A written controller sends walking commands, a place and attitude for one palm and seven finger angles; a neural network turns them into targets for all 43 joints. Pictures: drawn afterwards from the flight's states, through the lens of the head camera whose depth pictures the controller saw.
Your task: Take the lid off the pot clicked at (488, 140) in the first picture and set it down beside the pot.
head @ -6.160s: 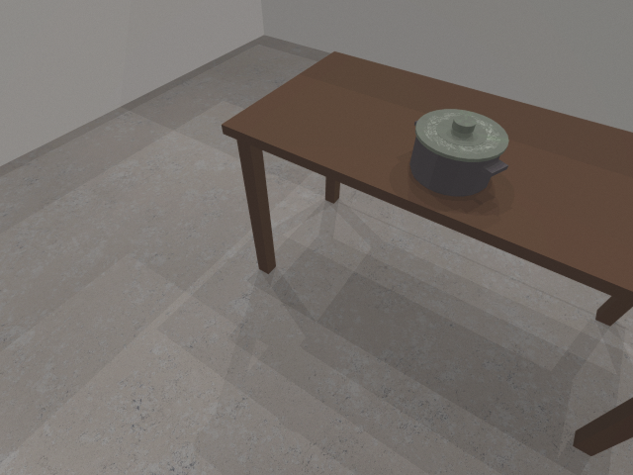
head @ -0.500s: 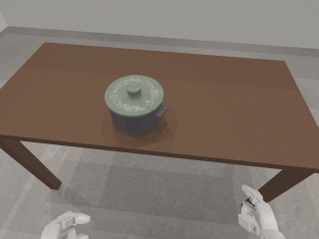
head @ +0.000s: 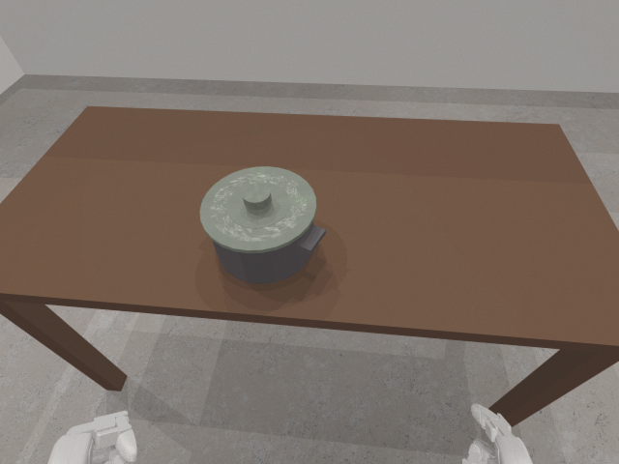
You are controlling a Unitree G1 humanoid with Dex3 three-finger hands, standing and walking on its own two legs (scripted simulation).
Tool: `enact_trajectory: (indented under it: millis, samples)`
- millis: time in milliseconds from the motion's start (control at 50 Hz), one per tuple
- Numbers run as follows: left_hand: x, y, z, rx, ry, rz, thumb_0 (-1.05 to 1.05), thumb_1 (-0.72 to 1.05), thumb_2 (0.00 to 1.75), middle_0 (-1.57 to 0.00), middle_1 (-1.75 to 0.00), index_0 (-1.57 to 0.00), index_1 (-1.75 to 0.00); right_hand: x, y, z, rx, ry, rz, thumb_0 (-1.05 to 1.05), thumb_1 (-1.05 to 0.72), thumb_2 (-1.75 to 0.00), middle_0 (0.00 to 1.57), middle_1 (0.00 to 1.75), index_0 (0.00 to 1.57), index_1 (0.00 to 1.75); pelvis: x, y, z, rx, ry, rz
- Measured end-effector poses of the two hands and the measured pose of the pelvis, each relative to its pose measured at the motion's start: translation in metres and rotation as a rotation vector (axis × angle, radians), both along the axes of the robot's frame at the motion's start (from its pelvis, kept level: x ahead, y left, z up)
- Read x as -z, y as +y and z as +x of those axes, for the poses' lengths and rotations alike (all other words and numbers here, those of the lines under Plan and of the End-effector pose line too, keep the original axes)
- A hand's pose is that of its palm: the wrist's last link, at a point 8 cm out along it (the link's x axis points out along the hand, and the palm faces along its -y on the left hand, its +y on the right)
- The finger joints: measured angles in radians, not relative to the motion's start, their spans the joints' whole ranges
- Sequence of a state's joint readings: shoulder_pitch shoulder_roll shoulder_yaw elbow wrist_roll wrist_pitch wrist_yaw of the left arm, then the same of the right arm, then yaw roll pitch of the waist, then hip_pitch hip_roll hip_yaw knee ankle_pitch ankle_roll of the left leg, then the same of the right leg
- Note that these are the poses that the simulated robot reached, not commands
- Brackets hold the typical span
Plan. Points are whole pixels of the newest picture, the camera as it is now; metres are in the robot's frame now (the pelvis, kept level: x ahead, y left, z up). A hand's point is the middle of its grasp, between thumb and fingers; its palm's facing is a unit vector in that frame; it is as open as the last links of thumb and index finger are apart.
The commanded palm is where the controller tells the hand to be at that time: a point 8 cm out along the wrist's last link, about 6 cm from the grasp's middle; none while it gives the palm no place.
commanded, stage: raise the hand higher, near the body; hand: left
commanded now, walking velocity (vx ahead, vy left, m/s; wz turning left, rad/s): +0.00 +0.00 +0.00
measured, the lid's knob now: (257, 196) +0.52 +0.14 +0.03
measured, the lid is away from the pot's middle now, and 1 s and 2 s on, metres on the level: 0.00 0.00 0.00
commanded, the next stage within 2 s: reach forward and open the fingers in 0.54 s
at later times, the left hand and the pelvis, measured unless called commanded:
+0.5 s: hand (80, 420) +0.15 +0.25 +0.06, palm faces +0.27 -0.88 -0.38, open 3.1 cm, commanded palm +0.10 +0.29 +0.10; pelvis -0.01 +0.03 +0.00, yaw +0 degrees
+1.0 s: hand (45, 413) +0.15 +0.28 +0.08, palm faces -0.25 -0.08 -0.97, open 3.1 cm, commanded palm +0.15 +0.28 +0.14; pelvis -0.04 +0.01 +0.00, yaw -1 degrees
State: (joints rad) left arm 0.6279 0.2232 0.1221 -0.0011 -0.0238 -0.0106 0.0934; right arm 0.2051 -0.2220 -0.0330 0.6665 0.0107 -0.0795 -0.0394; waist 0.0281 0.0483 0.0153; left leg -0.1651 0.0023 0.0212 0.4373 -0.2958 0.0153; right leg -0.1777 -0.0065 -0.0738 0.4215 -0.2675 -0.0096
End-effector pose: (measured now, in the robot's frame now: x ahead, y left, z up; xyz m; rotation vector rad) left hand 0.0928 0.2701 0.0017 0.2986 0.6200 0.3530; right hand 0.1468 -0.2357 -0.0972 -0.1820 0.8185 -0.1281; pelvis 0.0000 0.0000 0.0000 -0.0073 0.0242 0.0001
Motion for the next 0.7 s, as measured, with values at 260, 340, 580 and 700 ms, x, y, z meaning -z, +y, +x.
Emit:
enact_trajectory:
  millis: [260, 340, 580, 700]
  samples:
    - [-0.043, 0.009, 0.013, 0.077, -0.193, 0.035, 0.01, 0.90, 0.90, -1.29, -1.50, -1.29, -1.50, -0.022, 0.031, 0.034, -0.053, -0.128, 0.010, 0.01, -0.91, -0.89, 0.20, 0.30, 0.20, 0.30, -0.002, 0.016, 0.000, 0.004, -0.020, -0.006]
    - [-0.056, 0.013, 0.015, 0.091, -0.248, 0.051, 0.02, 0.90, 0.90, -1.29, -1.50, -1.30, -1.50, -0.028, 0.042, 0.038, -0.085, -0.158, 0.017, 0.01, -0.91, -0.89, 0.20, 0.30, 0.20, 0.30, -0.002, 0.020, -0.002, 0.003, -0.029, -0.008]
    - [-0.103, 0.024, 0.025, 0.136, -0.435, 0.145, 0.02, 0.89, 0.90, -1.29, -1.50, -1.30, -1.50, -0.024, 0.057, 0.020, -0.122, -0.141, 0.036, 0.01, -0.91, -0.89, 0.20, 0.30, 0.20, 0.30, -0.002, 0.027, -0.012, 0.003, -0.051, -0.012]
    - [-0.127, 0.024, 0.032, 0.244, -0.432, 0.399, 0.01, 0.89, 0.90, -1.29, -1.50, -1.30, -1.50, -0.017, 0.051, 0.007, -0.123, -0.095, 0.033, 0.01, -0.91, -0.89, 0.20, 0.30, 0.20, 0.30, -0.001, 0.025, -0.016, 0.010, -0.039, -0.010]
